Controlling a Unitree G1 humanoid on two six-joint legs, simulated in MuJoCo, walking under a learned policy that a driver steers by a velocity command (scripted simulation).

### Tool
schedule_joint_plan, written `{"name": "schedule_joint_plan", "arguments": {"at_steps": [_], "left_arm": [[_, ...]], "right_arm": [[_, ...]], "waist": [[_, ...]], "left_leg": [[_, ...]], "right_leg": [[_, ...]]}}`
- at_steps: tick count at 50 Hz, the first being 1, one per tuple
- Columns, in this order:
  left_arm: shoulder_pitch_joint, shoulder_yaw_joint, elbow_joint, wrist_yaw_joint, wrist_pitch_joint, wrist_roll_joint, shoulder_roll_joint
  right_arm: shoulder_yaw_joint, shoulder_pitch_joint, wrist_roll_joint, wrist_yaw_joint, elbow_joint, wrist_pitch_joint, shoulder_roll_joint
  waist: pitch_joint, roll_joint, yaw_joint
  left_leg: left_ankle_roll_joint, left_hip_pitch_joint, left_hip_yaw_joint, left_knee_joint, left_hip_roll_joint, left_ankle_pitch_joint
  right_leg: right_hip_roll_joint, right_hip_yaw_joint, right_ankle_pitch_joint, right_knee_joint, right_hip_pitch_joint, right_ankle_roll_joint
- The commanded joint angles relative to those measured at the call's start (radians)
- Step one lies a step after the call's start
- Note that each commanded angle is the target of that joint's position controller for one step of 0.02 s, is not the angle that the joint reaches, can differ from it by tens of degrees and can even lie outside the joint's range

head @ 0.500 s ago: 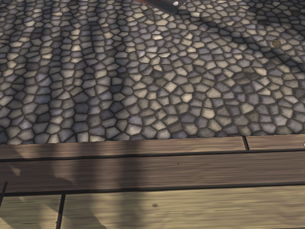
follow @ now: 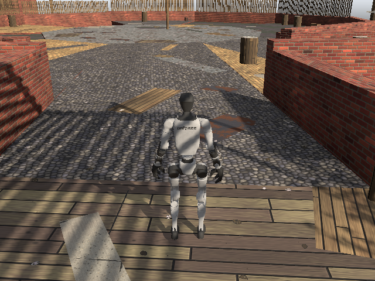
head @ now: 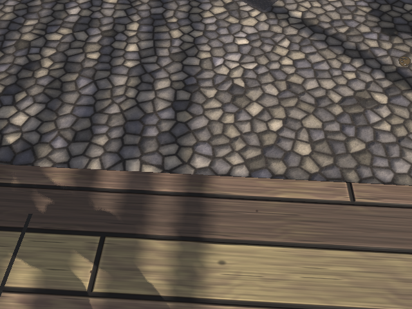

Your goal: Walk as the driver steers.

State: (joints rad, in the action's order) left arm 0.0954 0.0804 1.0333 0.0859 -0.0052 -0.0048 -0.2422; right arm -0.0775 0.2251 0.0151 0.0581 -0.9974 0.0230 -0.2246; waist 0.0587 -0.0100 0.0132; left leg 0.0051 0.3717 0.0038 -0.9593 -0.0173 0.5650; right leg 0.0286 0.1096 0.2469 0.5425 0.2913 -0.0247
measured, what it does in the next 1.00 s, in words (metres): walks ahead, turning left: right foot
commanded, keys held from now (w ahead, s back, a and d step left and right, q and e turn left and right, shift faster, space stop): q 0.16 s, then w+q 0.38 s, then w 0.46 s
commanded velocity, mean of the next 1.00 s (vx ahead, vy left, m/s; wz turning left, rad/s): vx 0.30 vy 0.00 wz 0.39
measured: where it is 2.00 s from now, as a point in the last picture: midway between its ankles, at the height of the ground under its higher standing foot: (131, 195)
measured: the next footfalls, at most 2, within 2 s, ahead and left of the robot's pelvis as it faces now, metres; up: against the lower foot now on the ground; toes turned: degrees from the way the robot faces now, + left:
right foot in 0.68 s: +0.25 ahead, -0.04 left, +0.00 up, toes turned +22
left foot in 1.14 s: +0.46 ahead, +0.33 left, +0.00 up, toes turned +24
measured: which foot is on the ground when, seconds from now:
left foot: down 0.00-0.70, up 0.72-1.00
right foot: down 0.00-0.14, up 0.16-0.66, down 0.68-1.00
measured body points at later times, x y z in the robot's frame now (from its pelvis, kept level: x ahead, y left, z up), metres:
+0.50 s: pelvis +0.03 +0.06 +0.02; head +0.04 +0.10 +0.47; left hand +0.13 +0.38 -0.10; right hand +0.13 -0.20 -0.09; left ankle -0.03 +0.13 -0.73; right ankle +0.18 -0.09 -0.68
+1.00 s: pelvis +0.26 +0.09 +0.01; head +0.30 +0.09 +0.46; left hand +0.13 +0.33 -0.12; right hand +0.54 -0.06 -0.09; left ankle +0.36 +0.30 -0.68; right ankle +0.21 -0.05 -0.73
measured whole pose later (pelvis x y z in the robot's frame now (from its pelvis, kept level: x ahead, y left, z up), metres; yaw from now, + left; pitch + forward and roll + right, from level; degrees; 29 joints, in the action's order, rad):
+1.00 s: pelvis +0.26 +0.09 +0.01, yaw +22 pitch +3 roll -1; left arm 0.39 0.05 0.98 -0.01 0.10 0.02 -0.24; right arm -0.05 0.13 0.01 -0.01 -0.69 -0.09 -0.27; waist 0.01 -0.05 -0.09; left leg -0.01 0.69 -0.02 -0.72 -0.10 0.04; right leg -0.04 0.02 0.27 0.22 0.00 -0.03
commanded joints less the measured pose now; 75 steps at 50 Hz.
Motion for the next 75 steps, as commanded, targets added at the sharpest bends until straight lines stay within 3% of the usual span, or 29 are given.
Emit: {"name": "schedule_joint_plan", "arguments": {"at_steps": [1, 6, 7, 8, 9, 10, 12, 16, 21, 30, 33, 34, 35, 36, 38, 41, 48, 52, 53, 54, 56, 57, 58, 59, 60, 61, 65, 70, 75], "left_arm": [[-0.101, 0.026, -0.082, 0.013, 0.030, 0.013, -0.169], [-0.080, 0.029, -0.056, -0.002, -0.005, 0.045, -0.164], [-0.013, 0.019, -0.043, -0.013, -0.018, 0.031, -0.110], [-0.068, 0.006, -0.111, -0.012, -0.020, -0.014, -0.072], [-0.162, 0.009, -0.147, -0.025, -0.012, -0.022, -0.086], [-0.139, 0.014, -0.179, -0.029, 0.000, 0.013, -0.100], [-0.132, 0.050, -0.142, -0.029, 0.024, 0.024, -0.214], [-0.130, 0.045, -0.130, -0.052, 0.067, 0.009, -0.147], [-0.179, 0.032, -0.159, -0.071, 0.102, 0.014, -0.118], [-0.188, 0.012, -0.211, -0.102, 0.149, 0.032, -0.146], [-0.026, 0.028, -0.170, -0.104, 0.163, 0.021, -0.180], [0.119, 0.041, -0.144, -0.098, 0.165, 0.011, -0.221], [0.268, 0.067, -0.119, -0.095, 0.156, -0.003, -0.326], [0.310, 0.066, -0.087, -0.108, 0.151, 0.013, -0.304], [0.204, 0.027, -0.124, -0.111, 0.143, 0.021, -0.163], [0.135, -0.001, -0.143, -0.107, 0.130, 0.002, -0.114], [0.224, 0.002, -0.120, -0.089, 0.117, 0.025, -0.178], [0.303, 0.000, -0.100, -0.087, 0.102, 0.036, -0.194], [0.316, -0.041, -0.096, -0.136, 0.134, -0.126, -0.110], [0.289, -0.025, -0.113, -0.149, 0.142, -0.111, -0.140], [0.274, -0.014, -0.122, -0.161, 0.138, -0.073, -0.209], [0.324, -0.015, -0.112, -0.172, 0.135, -0.086, -0.209], [0.503, -0.058, -0.118, -0.170, 0.140, -0.103, -0.061], [0.571, -0.089, -0.121, -0.198, 0.151, -0.110, 0.002], [0.292, -0.055, -0.168, -0.199, 0.151, -0.057, -0.083], [0.226, -0.047, -0.188, -0.173, 0.157, -0.038, -0.096], [0.235, -0.074, -0.210, -0.144, 0.124, -0.079, -0.016], [0.133, -0.079, -0.249, -0.182, 0.106, -0.057, -0.006], [-0.004, -0.072, -0.302, -0.189, 0.075, -0.049, -0.026]], "right_arm": [[-0.021, 0.036, 0.006, -0.002, 0.073, 0.009, -0.064], [-0.042, 0.148, -0.002, -0.032, 0.051, 0.005, -0.086], [-0.055, 0.137, -0.010, -0.031, 0.074, 0.004, -0.145], [-0.063, 0.101, -0.021, -0.026, 0.148, -0.009, -0.270], [-0.038, 0.149, -0.055, -0.041, 0.149, -0.037, -0.209], [-0.060, 0.117, -0.057, -0.050, 0.164, -0.060, -0.273], [-0.045, -0.013, -0.009, -0.039, 0.197, -0.074, -0.217], [-0.029, 0.090, -0.004, -0.021, 0.184, -0.088, -0.169], [-0.037, 0.141, 0.000, -0.016, 0.186, -0.098, -0.193], [-0.044, 0.151, 0.007, -0.032, 0.206, -0.084, -0.201], [-0.024, 0.143, 0.001, -0.034, 0.217, -0.079, -0.154], [-0.009, 0.115, -0.008, -0.035, 0.234, -0.083, -0.113], [0.005, 0.145, -0.002, -0.035, 0.268, -0.099, -0.067], [0.000, 0.183, 0.023, -0.030, 0.277, -0.115, -0.107], [-0.012, 0.098, 0.031, -0.038, 0.267, -0.122, -0.177], [-0.009, 0.028, 0.001, -0.052, 0.297, -0.121, -0.144], [0.032, -0.161, -0.003, -0.070, 0.385, -0.125, -0.057], [0.027, -0.251, 0.011, -0.089, 0.428, -0.125, -0.080], [0.052, -0.161, -0.129, -0.118, 0.384, -0.104, -0.074], [0.033, -0.150, -0.127, -0.126, 0.384, -0.091, -0.112], [0.010, -0.143, -0.076, -0.118, 0.395, -0.098, -0.183], [-0.003, -0.024, -0.054, -0.109, 0.360, -0.111, -0.221], [0.003, 0.199, -0.064, -0.102, 0.299, -0.112, -0.238], [0.020, 0.402, -0.069, -0.090, 0.248, -0.107, -0.203], [0.021, 0.453, -0.093, -0.080, 0.195, -0.123, -0.169], [0.015, 0.310, -0.072, -0.076, 0.193, -0.136, -0.182], [0.068, 0.078, -0.081, -0.053, 0.225, -0.139, -0.020], [0.059, 0.066, -0.125, -0.054, 0.208, -0.177, -0.059], [0.046, 0.220, -0.114, -0.089, 0.120, -0.170, -0.125]], "waist": [[-0.061, 0.116, 0.032], [-0.107, 0.043, 0.075], [-0.049, -0.163, 0.046], [-0.034, -0.362, 0.012], [-0.087, -0.224, 0.039], [-0.103, -0.269, 0.013], [-0.019, -0.132, -0.022], [-0.048, -0.090, 0.003], [-0.040, -0.119, 0.030], [-0.036, -0.154, 0.052], [-0.095, -0.162, -0.031], [-0.183, -0.101, -0.100], [-0.268, 0.170, -0.108], [-0.252, 0.304, -0.096], [-0.066, 0.124, -0.080], [-0.016, 0.102, -0.035], [-0.002, 0.091, -0.075], [0.018, 0.095, -0.090], [-0.027, 0.140, -0.040], [-0.005, 0.129, -0.026], [-0.061, 0.080, 0.041], [-0.167, 0.048, 0.073], [-0.450, -0.113, 0.069], [-0.598, -0.241, 0.117], [-0.253, -0.137, 0.198], [-0.059, -0.121, 0.127], [-0.084, -0.045, -0.035], [-0.038, -0.027, -0.038], [0.013, -0.042, 0.007]], "left_leg": [[-0.005, 0.077, -0.068, -0.108, -0.091, 0.040], [-0.045, -0.232, 0.096, 0.431, 0.027, -0.296], [-0.111, -0.287, -0.117, 0.562, -0.077, -0.445], [-0.280, -0.241, -0.564, 0.656, -0.346, -0.673], [-0.329, -0.203, -0.559, 0.662, -0.329, -0.684], [-0.355, -0.225, -0.636, 0.737, -0.337, -0.224], [-0.221, -0.194, -0.549, 0.786, -0.256, 0.183], [-0.193, -0.270, -0.419, 0.801, -0.191, -0.038], [-0.208, -0.307, -0.386, 0.807, -0.176, -0.164], [-0.212, -0.246, -0.429, 0.725, -0.169, -0.225], [-0.174, -0.213, -0.402, 0.582, -0.113, -0.412], [-0.135, -0.115, -0.329, 0.375, -0.057, -0.455], [-0.056, 0.184, -0.186, 0.045, 0.079, -0.273], [-0.042, 0.394, -0.181, -0.162, 0.097, 0.020], [-0.065, 0.486, -0.184, -0.276, -0.006, -0.127], [-0.058, 0.403, -0.115, -0.159, -0.089, -0.274], [-0.011, 0.270, 0.017, 0.260, -0.064, -0.563], [-0.039, 0.229, 0.017, 0.395, -0.031, -0.594], [-0.079, 0.223, -0.043, 0.369, -0.043, -0.617], [-0.097, 0.234, -0.032, 0.367, -0.030, -0.535], [-0.143, -0.037, 0.059, 0.436, 0.033, -0.561], [-0.180, -0.314, 0.053, 0.385, 0.034, -0.622], [-0.347, -0.836, -0.159, 0.300, -0.156, -0.784], [-0.486, -1.079, -0.635, 0.500, -0.385, -0.539], [-0.336, -0.824, -0.637, 0.625, -0.330, -0.306], [-0.278, -0.558, -0.491, 0.668, -0.329, -0.226], [-0.272, -0.233, -0.227, 0.798, -0.302, -0.502], [-0.244, -0.182, 0.083, 0.862, -0.212, -0.697], [-0.240, -0.311, 0.164, 0.830, -0.248, -0.874]], "right_leg": [[0.319, -0.266, -0.081, -0.281, -0.013, -0.180], [0.204, -0.027, -0.080, -0.017, 0.055, -0.060], [0.117, 0.062, 0.142, 0.220, 0.232, 0.027], [-0.022, 0.019, 0.463, 0.489, 0.459, 0.094], [-0.010, -0.143, 0.429, 0.655, 0.430, 0.069], [-0.015, -0.181, 0.347, 0.658, 0.506, 0.041], [0.039, -0.199, 0.104, 0.583, 0.530, 0.014], [0.016, -0.179, -0.093, 0.385, 0.456, 0.031], [-0.011, -0.182, -0.173, 0.138, 0.408, 0.055], [-0.028, -0.147, -0.115, -0.073, 0.168, 0.046], [-0.027, -0.124, -0.119, -0.152, -0.082, -0.009], [0.079, -0.231, -0.087, -0.141, -0.285, -0.062], [0.274, -0.573, 0.023, -0.198, -0.563, -0.187], [0.384, -0.858, 0.222, -0.296, -0.605, -0.272], [0.308, -0.641, 0.249, -0.308, -0.438, -0.214], [0.220, -0.439, -0.007, -0.372, -0.255, -0.183], [0.132, -0.184, -0.373, -0.400, -0.158, -0.157], [0.194, -0.198, -0.392, -0.379, -0.259, -0.146], [0.229, -0.221, -0.361, -0.388, -0.321, -0.182], [0.252, -0.217, -0.436, -0.364, -0.378, -0.187], [0.198, -0.165, -0.729, -0.212, -0.309, -0.154], [0.122, -0.121, -0.782, -0.027, -0.208, -0.104], [0.006, -0.122, -0.421, 0.297, 0.063, -0.050], [-0.139, -0.161, 0.323, 0.573, 0.332, -0.025], [-0.086, -0.268, 0.271, 0.774, 0.522, -0.064], [-0.007, -0.252, 0.162, 0.794, 0.547, -0.083], [0.100, -0.239, 0.042, 0.716, 0.335, -0.087], [0.104, -0.174, -0.249, 0.456, 0.381, -0.053], [0.057, -0.126, -0.364, 0.186, 0.368, -0.037]]}}
Keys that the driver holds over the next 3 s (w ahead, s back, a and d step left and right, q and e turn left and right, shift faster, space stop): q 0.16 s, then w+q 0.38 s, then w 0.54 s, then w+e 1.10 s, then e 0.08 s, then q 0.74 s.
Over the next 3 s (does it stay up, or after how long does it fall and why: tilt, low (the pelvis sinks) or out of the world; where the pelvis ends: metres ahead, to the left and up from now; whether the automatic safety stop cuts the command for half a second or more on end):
stays up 1.15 0.31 -0.11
